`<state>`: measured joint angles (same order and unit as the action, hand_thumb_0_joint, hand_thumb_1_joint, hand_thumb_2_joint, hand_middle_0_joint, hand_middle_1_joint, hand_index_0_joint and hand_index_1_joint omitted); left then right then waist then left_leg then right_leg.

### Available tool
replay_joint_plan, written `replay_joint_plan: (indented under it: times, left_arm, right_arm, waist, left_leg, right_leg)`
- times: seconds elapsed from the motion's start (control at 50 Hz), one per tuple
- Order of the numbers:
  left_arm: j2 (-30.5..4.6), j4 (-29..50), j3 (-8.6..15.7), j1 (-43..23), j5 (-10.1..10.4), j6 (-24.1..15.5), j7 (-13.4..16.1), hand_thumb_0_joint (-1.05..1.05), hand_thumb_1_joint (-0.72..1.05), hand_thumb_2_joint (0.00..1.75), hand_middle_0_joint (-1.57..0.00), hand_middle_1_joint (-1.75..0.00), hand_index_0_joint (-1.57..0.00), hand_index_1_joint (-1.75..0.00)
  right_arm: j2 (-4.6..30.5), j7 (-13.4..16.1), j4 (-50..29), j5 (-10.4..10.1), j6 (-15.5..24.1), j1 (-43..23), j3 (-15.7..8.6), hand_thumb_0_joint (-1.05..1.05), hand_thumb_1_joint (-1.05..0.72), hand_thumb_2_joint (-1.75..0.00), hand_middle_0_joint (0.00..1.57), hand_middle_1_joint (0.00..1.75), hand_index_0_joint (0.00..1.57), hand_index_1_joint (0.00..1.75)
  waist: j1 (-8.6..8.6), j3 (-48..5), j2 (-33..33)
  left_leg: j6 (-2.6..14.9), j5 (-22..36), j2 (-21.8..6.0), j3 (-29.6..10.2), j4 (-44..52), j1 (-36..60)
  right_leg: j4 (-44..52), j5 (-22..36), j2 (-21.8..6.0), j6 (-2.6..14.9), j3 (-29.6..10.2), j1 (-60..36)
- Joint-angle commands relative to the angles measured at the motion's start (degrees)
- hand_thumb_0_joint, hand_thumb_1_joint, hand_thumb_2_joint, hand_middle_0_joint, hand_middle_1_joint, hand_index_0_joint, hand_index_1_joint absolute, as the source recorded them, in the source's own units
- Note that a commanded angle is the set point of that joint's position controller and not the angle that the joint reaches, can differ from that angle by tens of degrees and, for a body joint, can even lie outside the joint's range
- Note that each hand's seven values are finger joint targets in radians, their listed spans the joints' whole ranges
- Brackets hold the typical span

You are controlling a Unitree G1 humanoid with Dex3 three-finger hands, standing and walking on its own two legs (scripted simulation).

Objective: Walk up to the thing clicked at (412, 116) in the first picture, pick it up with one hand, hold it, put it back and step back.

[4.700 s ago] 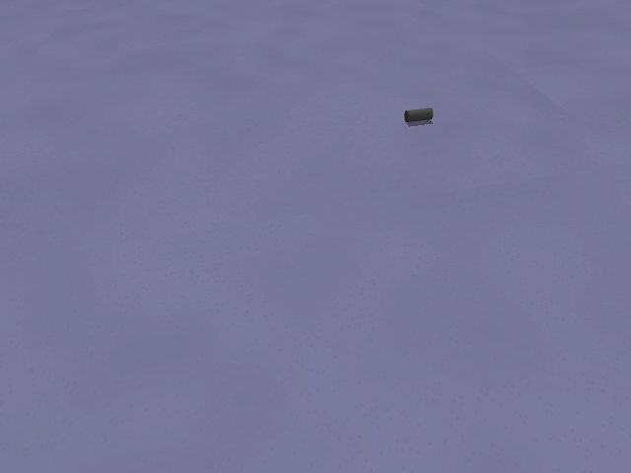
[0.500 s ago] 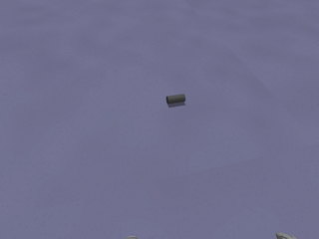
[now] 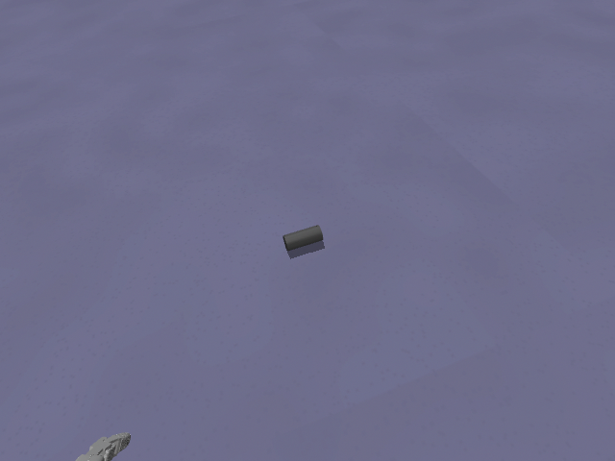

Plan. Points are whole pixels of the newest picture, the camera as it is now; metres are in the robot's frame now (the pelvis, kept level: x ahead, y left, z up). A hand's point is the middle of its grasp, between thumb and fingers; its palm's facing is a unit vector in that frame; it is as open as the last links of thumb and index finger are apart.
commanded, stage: walk up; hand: left
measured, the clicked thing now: (302, 237) +1.11 +0.11 -0.73
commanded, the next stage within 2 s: none
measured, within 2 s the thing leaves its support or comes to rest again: neither
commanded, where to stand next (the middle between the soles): +0.77 -0.21 m, yaw +6 degrees
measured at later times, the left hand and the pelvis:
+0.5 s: hand (187, 447) +0.20 +0.23 -0.17, palm faces +0.06 -0.95 -0.30, open 7.4 cm; pelvis +0.21 -0.04 -0.01, yaw +3 degrees
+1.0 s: hand (260, 279) +0.47 +0.13 -0.11, palm faces +0.05 -0.92 -0.40, open 7.4 cm; pelvis +0.40 -0.15 +0.00, yaw +1 degrees
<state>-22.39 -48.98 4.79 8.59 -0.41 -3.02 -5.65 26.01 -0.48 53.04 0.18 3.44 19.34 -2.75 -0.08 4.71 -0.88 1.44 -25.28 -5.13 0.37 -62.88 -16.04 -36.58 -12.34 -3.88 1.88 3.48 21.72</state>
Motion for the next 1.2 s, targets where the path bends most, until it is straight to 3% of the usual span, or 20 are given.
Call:
replay_joint_plan:
  times: [0.0, 0.06, 0.2, 0.32, 0.38, 0.4, 0.42, 0.44, 0.46, 0.54, 0.62, 0.76, 0.84, 0.86, 0.88, 0.9, 0.94, 0.96, 1.0, 1.18]
  left_arm:
    - [-15.68, 2.74, 4.2, 3.63, 0.44, -0.7, 2.8, 0.0, 0.9, 0.9, -0.2, -0.3, -0.2, -0.3]
    - [-13.99, 3.31, 3.21, 5.97, 0.01, -1.63, 2.69, 0.0, 0.9, 0.9, -0.2, -0.3, -0.2, -0.3]
    - [-14.6, 5.1, 3.61, 8.89, -1.2, -1.76, 2.69, 0.0, 0.9, 0.9, -0.2, -0.3, -0.2, -0.3]
    - [-14.58, 4.88, 3.38, 11.33, -1.29, -0.98, 2.99, 0.0, 0.9, 0.9, -0.2, -0.3, -0.2, -0.3]
    - [-14.88, 5.58, 2.99, 10.9, -0.73, -0.5, 3.42, 0.0, 0.9, 0.9, -0.2, -0.3, -0.2, -0.3]
    - [-13.3, 6.17, 2.27, 11.44, -0.2, -0.45, 3.63, 0.0, 0.9, 0.9, -0.2, -0.3, -0.2, -0.3]
    - [-10.07, 7.18, 1.41, 13.16, 0.62, -0.44, 3.75, 0.0, 0.9, 0.9, -0.2, -0.3, -0.2, -0.3]
    - [-10.23, 6.85, 1.95, 14.78, 0.39, 0.02, 3.67, 0.0, 0.9, 0.9, -0.2, -0.3, -0.2, -0.3]
    - [-16.98, 6.19, 2.88, 12.33, -0.26, 0.73, 4.16, 0.0, 0.9, 0.9, -0.2, -0.3, -0.2, -0.3]
    - [-13.27, 3.8, 2.26, 13.25, 0.2, 0.87, 2.65, 0.0, 0.9, 0.9, -0.2, -0.3, -0.2, -0.3]
    - [-10.46, 4.02, 2.15, 11.56, -0.04, 1.65, 1.07, 0.0, 0.9, 0.9, -0.2, -0.3, -0.2, -0.3]
    - [-11.2, 3.91, 3.04, 4.01, -0.42, 1.39, -0.48, 0.0, 0.9, 0.9, -0.2, -0.3, -0.2, -0.3]
    - [-14.96, 0.45, 4.95, 12.43, -0.97, 0.02, 0.47, 0.0, 0.9, 0.9, -0.2, -0.3, -0.2, -0.3]
    - [-18.23, -0.91, 6.22, 18.08, -1.43, -0.68, 1.32, 0.0, 0.9, 0.9, -0.2, -0.3, -0.2, -0.3]
    - [-22.14, 0.64, 6.64, 18.44, -1.57, -1.18, 2.26, 0.0, 0.9, 0.9, -0.2, -0.3, -0.2, -0.3]
    - [-22.54, 0.86, 6.21, 16.84, -0.53, -0.88, 2.51, 0.0, 0.9, 0.9, -0.2, -0.3, -0.2, -0.3]
    - [-19.47, 2.78, 5.13, 11.66, 0.45, -0.52, 2.99, 0.0, 0.9, 0.9, -0.2, -0.3, -0.2, -0.3]
    - [-17.14, 3.42, 4.33, 8.86, 0.45, -0.69, 3.36, 0.0, 0.9, 0.9, -0.2, -0.3, -0.2, -0.3]
    - [-15.12, 3.58, 3.42, 7.13, 0.09, -1.05, 3.37, 0.0, 0.9, 0.9, -0.2, -0.3, -0.2, -0.3]
    - [-15.17, 5.93, 3.53, 11.3, -0.83, -1.5, 3.33, 0.0, 0.9, 0.9, -0.2, -0.3, -0.2, -0.3]
  right_arm:
    - [10.38, 0.15, -2.93, -1.61, 1.86, 3.33, -2.95, 0.0, -0.9, -0.9, 0.2, 0.3, 0.2, 0.3]
    - [9.46, -0.56, -2.42, -0.66, 0.95, 3.92, -3.01, 0.0, -0.9, -0.9, 0.2, 0.3, 0.2, 0.3]
    - [9.28, -1.23, -5.59, 0.15, 0.5, -5.26, -3.24, 0.0, -0.9, -0.9, 0.2, 0.3, 0.2, 0.3]
    - [7.65, -1.1, -7.34, 0.22, 1.49, -8.11, -3.03, 0.0, -0.9, -0.9, 0.2, 0.3, 0.2, 0.3]
    - [8.6, -0.14, -5.51, 0.32, 1.98, 0.64, -3.96, 0.0, -0.9, -0.9, 0.2, 0.3, 0.2, 0.3]
    - [10.73, 0.38, -4.23, 0.99, 2.18, 7.22, -4.97, 0.0, -0.9, -0.9, 0.2, 0.3, 0.2, 0.3]
    - [15.37, 1.12, -4.13, 2.3, 2.26, 12.83, -6.56, 0.0, -0.9, -0.9, 0.2, 0.3, 0.2, 0.3]
    - [18.07, 1.72, -5.54, 1.58, 2.11, 12.99, -7.29, 0.0, -0.9, -0.9, 0.2, 0.3, 0.2, 0.3]
    - [18.38, 1.89, -6.03, -0.56, 2.02, 9.5, -7.84, 0.0, -0.9, -0.9, 0.2, 0.3, 0.2, 0.3]
    - [11.83, 1.78, -8.17, -1.01, 2.87, 0.03, -4.44, 0.0, -0.9, -0.9, 0.2, 0.3, 0.2, 0.3]
    - [13.08, 1.0, -8.42, -0.11, 4.15, -1.4, -4.56, 0.0, -0.9, -0.9, 0.2, 0.3, 0.2, 0.3]
    - [15.36, 0.25, -8.07, 0.07, 3.78, -2.87, -5.27, 0.0, -0.9, -0.9, 0.2, 0.3, 0.2, 0.3]
    - [12.27, 0.61, -7.95, 0.57, 2.72, -2.56, -4.16, 0.0, -0.9, -0.9, 0.2, 0.3, 0.2, 0.3]
    - [8.25, 0.56, -7.76, 0.57, 2.56, 0.72, -2.87, 0.0, -0.9, -0.9, 0.2, 0.3, 0.2, 0.3]
    - [4.24, 0.52, -8.55, -0.24, 2.35, 3.47, -1.1, 0.0, -0.9, -0.9, 0.2, 0.3, 0.2, 0.3]
    - [10.79, 1.21, -7.89, -0.14, 1.73, 0.44, -3.01, 0.0, -0.9, -0.9, 0.2, 0.3, 0.2, 0.3]
    - [12.03, 1.33, -5.76, -0.86, 1.45, -1.4, -3.39, 0.0, -0.9, -0.9, 0.2, 0.3, 0.2, 0.3]
    - [11.22, 0.96, -4.2, -1.49, 1.27, 1.16, -3.37, 0.0, -0.9, -0.9, 0.2, 0.3, 0.2, 0.3]
    - [9.67, 0.36, -2.91, -1.01, 0.82, 4.22, -2.89, 0.0, -0.9, -0.9, 0.2, 0.3, 0.2, 0.3]
    - [8.7, -1.31, -6.2, 0.87, 0.99, -3.3, -2.93, 0.0, -0.9, -0.9, 0.2, 0.3, 0.2, 0.3]
  waist:
    - [-1.19, -3.2, 11.83]
    - [-1.2, -2.81, 10.12]
    - [-4.22, 2.5, 6.02]
    - [-4.09, 1.63, 5.45]
    - [1.22, -3.19, 1.43]
    - [4.75, -7.53, -3.53]
    - [7.54, -12.58, -13.55]
    - [6.62, -13.84, -13.65]
    - [6.08, -11.84, -6.59]
    - [0.94, -1.16, -1.56]
    - [-0.12, 2.01, -7.44]
    - [0.79, 0.0, -8.38]
    - [-4.78, -6.16, 1.81]
    - [-7.18, -8.79, 14.33]
    - [-6.68, -7.32, 24.88]
    - [-6.98, -5.67, 19.44]
    - [-4.49, -1.06, 12.59]
    - [-2.18, -0.95, 11.04]
    - [-0.4, -2.05, 12.48]
    - [-3.85, 0.22, 6.86]
  left_leg:
    - [1.14, 9.13, -0.99, -4.9, -2.08, -14.85]
    - [0.27, 13.06, 0.75, -3.45, 1.95, -13.79]
    - [-1.73, 14.4, -0.46, -3.59, 17.45, -19.62]
    - [0.57, 14.39, 0.44, 2.67, 25.93, -12.26]
    - [2.73, 15.23, 5.52, 6.28, 31.76, 6.04]
    - [5.31, 15.37, 4.35, 2.95, 33.23, 18.04]
    - [10.46, 9.18, -8.3, -15.52, 36.66, 29.52]
    - [15.97, 3.78, -20.88, -40.29, 43.14, 33.47]
    - [19.03, -1.61, -24.6, -43.76, 45.88, 27.8]
    - [10.05, 19.85, -12.2, -11.77, 46.32, 7.49]
    - [11.02, 23.96, -9.9, -3.68, 46.31, 1.38]
    - [8.79, 7.12, -9.1, -2.44, 46.3, -0.94]
    - [5.78, 13.61, -7.05, 0.36, 26.09, -3.58]
    - [3.88, 11.53, -1.76, 4.61, 9.09, -8.6]
    - [0.98, -4.12, 6.8, 2.26, -1.8, -20.44]
    - [0.78, -4.65, 5.9, -0.35, -7.36, -23.33]
    - [1.06, 0.82, 1.7, -6.21, -7.34, -20.38]
    - [0.96, 4.35, 1.13, -6.93, -5.0, -17.85]
    - [0.7, 7.05, 1.47, -4.26, -0.57, -13.5]
    - [-1.14, 10.03, -0.83, -1.77, 19.96, -15.66]
  right_leg:
    - [21.5, -1.6, -8.67, 3.64, -13.79, -13.17]
    - [22.51, 4.78, -6.54, 3.38, -9.13, -12.43]
    - [26.57, -4.14, -10.04, 4.79, -9.73, -15.72]
    - [18.71, 17.45, -9.92, 5.56, -6.15, -18.87]
    - [3.22, 31.32, -6.36, 3.86, -2.09, -13.18]
    - [-8.89, 28.61, -3.43, 2.23, -0.32, -6.34]
    - [-25.66, 8.75, 1.99, -0.74, 1.74, 7.41]
    - [-33.06, -19.51, 8.38, -2.03, -2.14, 18.87]
    - [-38.09, -19.72, 2.61, -0.59, -9.92, 18.72]
    - [-30.65, -8.02, -0.56, -0.62, -9.9, 10.34]
    - [-18.45, -3.98, -2.76, -2.41, -5.84, 7.91]
    - [-0.51, 4.91, -2.84, -1.44, -2.14, -0.95]
    - [5.46, -0.99, -0.23, -0.33, -1.47, -18.41]
    - [11.64, -12.23, -3.86, 0.49, -8.23, -24.16]
    - [20.73, -18.29, -14.76, 3.09, -30.11, -26.45]
    - [24.41, -16.67, -19.36, 8.1, -38.61, -24.73]
    - [24.19, -11.94, -16.39, 7.79, -29.09, -14.41]
    - [22.29, -8.02, -12.24, 5.3, -21.07, -13.44]
    - [20.68, -0.05, -8.28, 5.82, -12.43, -10.21]
    - [24.17, -9.82, -13.94, 10.84, -12.58, -14.13]
